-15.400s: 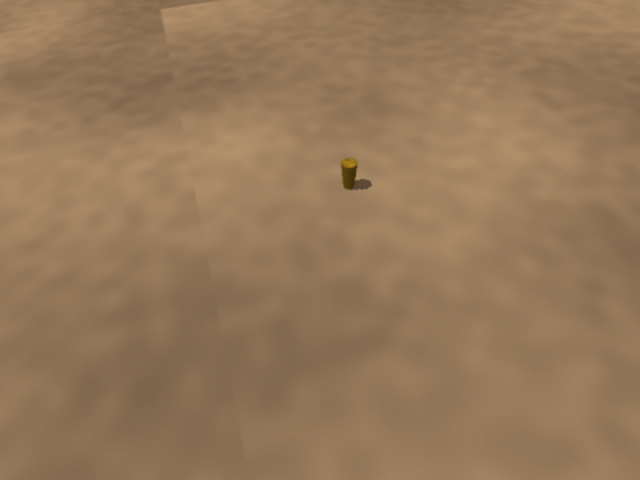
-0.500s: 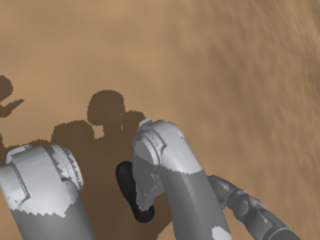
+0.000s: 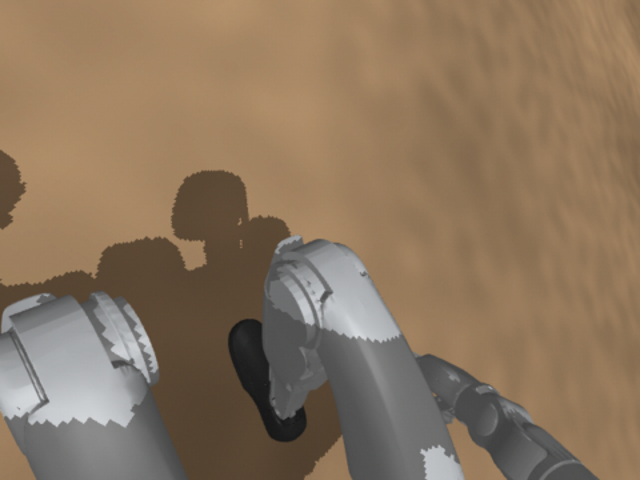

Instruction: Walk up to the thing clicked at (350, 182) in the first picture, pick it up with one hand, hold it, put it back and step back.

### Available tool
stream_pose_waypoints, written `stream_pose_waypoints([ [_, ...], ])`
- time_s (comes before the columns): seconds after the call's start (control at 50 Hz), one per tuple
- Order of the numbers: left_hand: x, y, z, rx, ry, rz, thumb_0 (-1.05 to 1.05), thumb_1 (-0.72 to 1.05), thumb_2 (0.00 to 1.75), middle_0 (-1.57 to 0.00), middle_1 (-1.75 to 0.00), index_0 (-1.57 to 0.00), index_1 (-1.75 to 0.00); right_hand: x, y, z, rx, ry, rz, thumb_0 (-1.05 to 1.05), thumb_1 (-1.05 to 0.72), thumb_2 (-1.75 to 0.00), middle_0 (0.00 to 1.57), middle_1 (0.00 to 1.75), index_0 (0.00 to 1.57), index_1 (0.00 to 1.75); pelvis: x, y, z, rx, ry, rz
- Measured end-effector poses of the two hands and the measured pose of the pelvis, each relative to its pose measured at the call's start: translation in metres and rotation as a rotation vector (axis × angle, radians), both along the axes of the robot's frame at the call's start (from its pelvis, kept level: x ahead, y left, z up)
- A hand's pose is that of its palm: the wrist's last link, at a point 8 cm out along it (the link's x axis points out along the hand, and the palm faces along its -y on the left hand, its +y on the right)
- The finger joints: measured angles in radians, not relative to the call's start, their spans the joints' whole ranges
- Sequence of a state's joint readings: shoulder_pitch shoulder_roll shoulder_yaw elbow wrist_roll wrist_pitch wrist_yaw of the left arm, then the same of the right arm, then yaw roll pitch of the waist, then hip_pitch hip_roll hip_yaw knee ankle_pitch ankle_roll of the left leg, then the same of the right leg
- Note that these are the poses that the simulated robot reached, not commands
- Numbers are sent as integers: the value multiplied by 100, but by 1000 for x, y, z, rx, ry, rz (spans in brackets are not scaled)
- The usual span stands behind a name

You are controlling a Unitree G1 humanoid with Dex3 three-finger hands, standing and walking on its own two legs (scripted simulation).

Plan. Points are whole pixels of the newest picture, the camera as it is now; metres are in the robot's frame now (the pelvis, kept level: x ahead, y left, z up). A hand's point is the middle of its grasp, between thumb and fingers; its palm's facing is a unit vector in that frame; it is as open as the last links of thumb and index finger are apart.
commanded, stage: settle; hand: left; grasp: from the side
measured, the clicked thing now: out of the picture +0.45 +0.29 -0.22
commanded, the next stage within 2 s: lift in 1.88 s
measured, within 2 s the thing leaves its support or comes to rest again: leaves its support in 0.14 s
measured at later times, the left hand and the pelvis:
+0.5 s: hand out of the picture +0.44 +0.31 -0.12, palm faces +0.35 -0.94 -0.01, open 9.7 cm; pelvis +0.00 +0.00 +0.01, yaw +2 degrees
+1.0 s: hand out of the picture +0.41 +0.32 -0.01, palm faces +0.34 -0.94 -0.07, open 9.7 cm; pelvis +0.01 -0.02 +0.04, yaw +8 degrees
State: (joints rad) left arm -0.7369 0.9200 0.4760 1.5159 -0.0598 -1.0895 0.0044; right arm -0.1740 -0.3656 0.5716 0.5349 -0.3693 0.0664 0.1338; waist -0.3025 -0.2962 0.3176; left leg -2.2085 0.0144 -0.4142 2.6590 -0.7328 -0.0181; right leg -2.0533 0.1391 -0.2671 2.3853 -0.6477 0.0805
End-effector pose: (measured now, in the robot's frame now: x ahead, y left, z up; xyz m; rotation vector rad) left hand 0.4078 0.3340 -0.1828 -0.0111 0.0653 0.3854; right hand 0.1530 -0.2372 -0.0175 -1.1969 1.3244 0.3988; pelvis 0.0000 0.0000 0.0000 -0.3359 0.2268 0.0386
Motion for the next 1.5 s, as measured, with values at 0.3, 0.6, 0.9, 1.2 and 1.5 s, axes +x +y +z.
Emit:
stream_pose_waypoints([
  [0.3, -1, 10, 21, 21, -45, -14, 1, -27, 98, -76, -102, -70, -104, 6, 0, -1, 22, -34, -30, 0, -92, -91, 20, 30, 20, 30, -1, -1, 1, 8, 13, 9],
  [0.6, -16, 28, 88, 57, -97, -41, 0, -29, 101, -78, -101, -71, -103, 15, 0, -7, 139, -107, -159, 0, -91, -90, 20, 30, 20, 30, 3, -6, 13, 45, 99, 37],
  [0.9, -31, 35, 157, 87, -51, -42, 0, -30, 103, -80, -100, -73, -101, 33, 4, -19, 295, -184, -312, 0, -90, -90, 20, 30, 20, 30, 9, -12, 33, 95, 218, 74],
  [1.2, -19, 23, 199, 81, -36, -56, 0, -31, 103, -80, -99, -74, -100, 38, -14, -25, 342, -199, -406, 0, -90, -90, 20, 30, 20, 30, 17, -23, 49, 149, 290, 93],
  [1.5, -11, 16, 221, 67, -29, -51, 0, -32, 105, -80, -100, -74, -101, 35, -23, -17, 343, -204, -459, 1, -91, -90, 20, 29, 20, 30, 21, -27, 63, 170, 327, 99],
])
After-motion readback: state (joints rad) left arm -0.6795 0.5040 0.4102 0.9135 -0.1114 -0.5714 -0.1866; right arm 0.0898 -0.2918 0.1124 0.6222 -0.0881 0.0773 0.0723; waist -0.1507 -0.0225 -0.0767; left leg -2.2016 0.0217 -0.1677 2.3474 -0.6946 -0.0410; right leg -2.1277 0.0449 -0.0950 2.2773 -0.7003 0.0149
